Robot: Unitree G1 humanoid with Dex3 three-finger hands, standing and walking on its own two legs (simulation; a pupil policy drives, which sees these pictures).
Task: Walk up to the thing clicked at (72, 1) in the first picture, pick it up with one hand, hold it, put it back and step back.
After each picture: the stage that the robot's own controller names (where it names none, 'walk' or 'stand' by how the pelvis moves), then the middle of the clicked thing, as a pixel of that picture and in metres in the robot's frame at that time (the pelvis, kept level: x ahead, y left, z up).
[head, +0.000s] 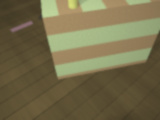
stand; out of the picture +1.07 +0.14 -0.01
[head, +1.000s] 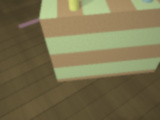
rise first; (73, 0) +0.97 +0.16 +0.00
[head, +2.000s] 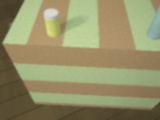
walk; (52, 23) +0.65 +0.21 +0.02
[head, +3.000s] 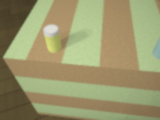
stand; (52, 39) +0.58 +0.20 +0.00
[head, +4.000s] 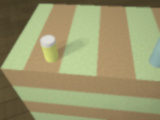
stand; (49, 49) +0.56 +0.21 -0.01
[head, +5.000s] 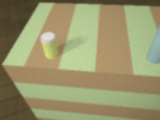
stand; (49, 45) +0.58 +0.22 -0.02
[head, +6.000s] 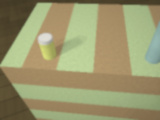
stand; (47, 46) +0.57 +0.23 -0.02
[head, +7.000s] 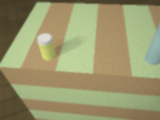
stand; (46, 47) +0.57 +0.23 -0.02
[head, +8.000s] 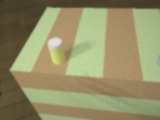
rise first; (56, 51) +0.55 +0.21 -0.01
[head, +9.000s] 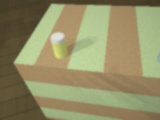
go down; (59, 45) +0.58 +0.21 -0.01
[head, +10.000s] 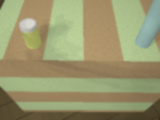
go down; (31, 34) +0.59 +0.21 +0.00
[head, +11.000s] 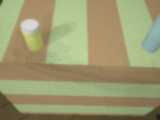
go down; (32, 35) +0.55 +0.20 +0.02
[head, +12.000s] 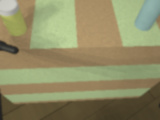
close in; (12, 18) +0.58 +0.22 +0.05
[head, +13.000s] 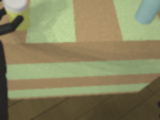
close; (18, 12) +0.57 +0.18 +0.07
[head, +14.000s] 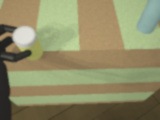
lift; (29, 44) +0.47 +0.17 +0.05
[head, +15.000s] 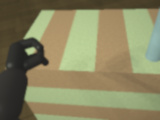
lift; out of the picture +0.33 +0.04 -0.63
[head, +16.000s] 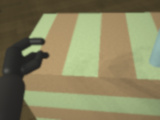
close; out of the picture +0.31 -0.05 -0.74
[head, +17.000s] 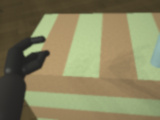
stand; out of the picture +0.29 -0.10 -0.74
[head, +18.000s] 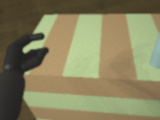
stand; out of the picture +0.27 -0.16 -0.74
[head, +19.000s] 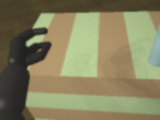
stand; out of the picture +0.26 -0.21 -0.74
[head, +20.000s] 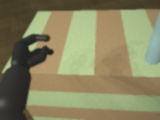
crouch; out of the picture +0.25 -0.25 -0.74
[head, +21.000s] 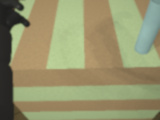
lower; out of the picture +0.24 -0.30 -0.74
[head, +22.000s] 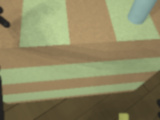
lower; out of the picture +0.24 -0.35 -0.67
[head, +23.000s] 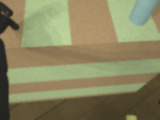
lower; out of the picture +0.22 -0.39 -0.67
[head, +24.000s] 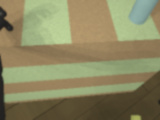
lower; out of the picture +0.22 -0.44 -0.67
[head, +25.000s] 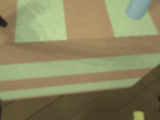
lower; out of the picture +0.21 -0.48 -0.66
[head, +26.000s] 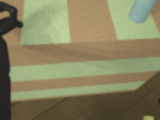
loosen; out of the picture +0.19 -0.52 -0.67
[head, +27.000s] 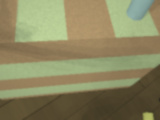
rise; out of the picture +0.19 -0.55 -0.67
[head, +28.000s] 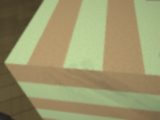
sink last; out of the picture +0.12 -0.59 -0.71
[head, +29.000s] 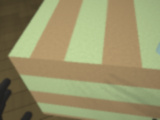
stand; out of the picture +0.14 -0.62 -0.71
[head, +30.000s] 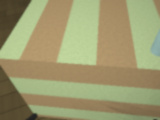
stand; out of the picture +0.13 -0.66 -0.70
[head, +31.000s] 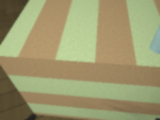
stand; out of the picture +0.12 -0.68 -0.70
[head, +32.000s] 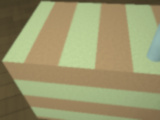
stand; out of the picture +0.10 -0.70 -0.73
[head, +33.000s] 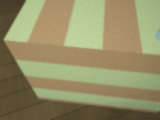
walk; out of the picture +0.12 -0.77 -0.72
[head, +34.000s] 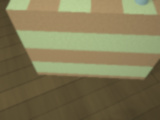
walk; out of the picture +0.42 -0.76 -0.73
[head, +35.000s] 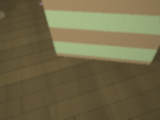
stand; out of the picture +0.66 -0.81 -0.72
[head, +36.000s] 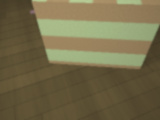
stand; out of the picture +0.68 -0.81 -0.75
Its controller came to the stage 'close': yes
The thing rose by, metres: 0.09
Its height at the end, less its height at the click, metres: -0.73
